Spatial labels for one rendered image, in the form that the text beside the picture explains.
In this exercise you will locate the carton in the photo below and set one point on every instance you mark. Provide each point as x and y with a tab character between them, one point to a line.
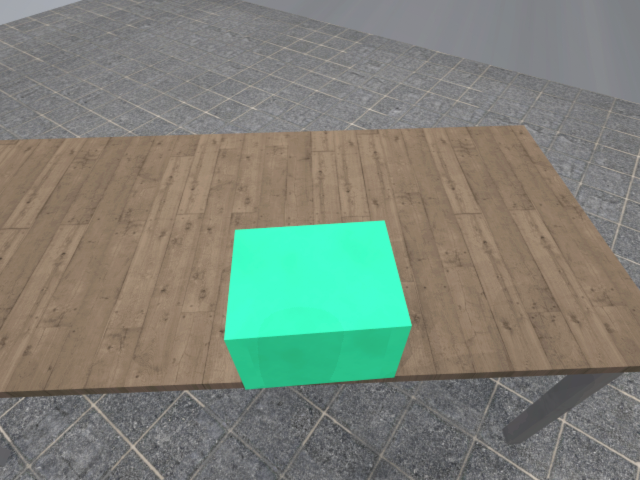
315	304

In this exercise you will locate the table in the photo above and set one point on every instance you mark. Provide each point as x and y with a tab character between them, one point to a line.
116	254

